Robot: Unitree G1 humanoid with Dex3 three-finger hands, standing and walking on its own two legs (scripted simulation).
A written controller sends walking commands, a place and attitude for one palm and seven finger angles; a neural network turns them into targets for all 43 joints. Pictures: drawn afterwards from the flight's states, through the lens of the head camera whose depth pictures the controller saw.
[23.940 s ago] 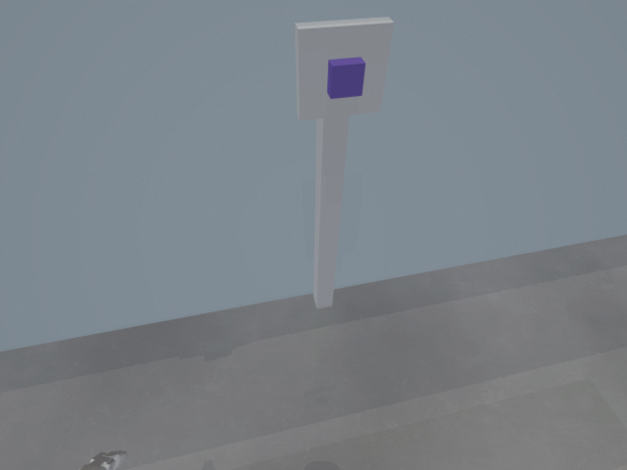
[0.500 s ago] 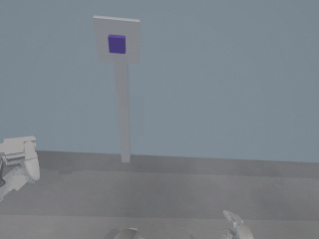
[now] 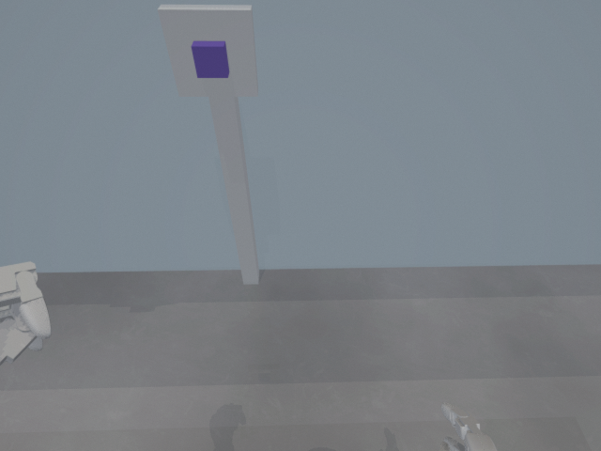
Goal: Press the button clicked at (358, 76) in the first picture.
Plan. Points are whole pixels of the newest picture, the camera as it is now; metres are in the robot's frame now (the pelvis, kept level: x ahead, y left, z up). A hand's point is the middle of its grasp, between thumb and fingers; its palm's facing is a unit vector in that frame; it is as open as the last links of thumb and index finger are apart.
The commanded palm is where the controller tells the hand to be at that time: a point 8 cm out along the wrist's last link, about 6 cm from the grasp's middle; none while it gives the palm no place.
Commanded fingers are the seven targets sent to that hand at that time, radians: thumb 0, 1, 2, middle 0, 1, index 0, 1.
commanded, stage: stop stepping back and stand still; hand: left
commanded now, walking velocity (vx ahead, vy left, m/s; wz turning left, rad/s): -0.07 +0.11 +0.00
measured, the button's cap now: (211, 59) +0.80 +0.23 +0.15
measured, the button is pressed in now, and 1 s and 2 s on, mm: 0 0 0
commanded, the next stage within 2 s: let the arm hang, fingers relaxed in 0.44 s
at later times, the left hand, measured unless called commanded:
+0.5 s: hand (72, 311) +0.21 +0.24 +0.16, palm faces +0.35 -0.82 -0.45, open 3.1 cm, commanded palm +0.15 +0.28 +0.19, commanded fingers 0.00 0.90 0.90 -1.30 -1.50 -1.30 -1.50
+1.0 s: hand out of the picture +0.01 +0.21 -0.16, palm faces +0.01 -0.97 -0.23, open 4.3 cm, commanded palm none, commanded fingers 0.00 0.90 0.90 -0.42 -0.54 -0.42 -0.54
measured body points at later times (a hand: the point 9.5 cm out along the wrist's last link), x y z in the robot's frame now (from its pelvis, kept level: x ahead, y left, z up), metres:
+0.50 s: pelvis +0.02 +0.00 +0.01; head +0.04 +0.00 +0.46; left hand +0.19 +0.28 +0.19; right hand +0.20 -0.22 -0.07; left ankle +0.04 +0.11 -0.72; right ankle +0.02 -0.10 -0.72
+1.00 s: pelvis +0.00 +0.00 +0.01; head +0.03 +0.02 +0.46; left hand +0.01 +0.26 -0.14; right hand +0.03 -0.26 -0.13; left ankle +0.04 +0.11 -0.72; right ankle +0.02 -0.10 -0.72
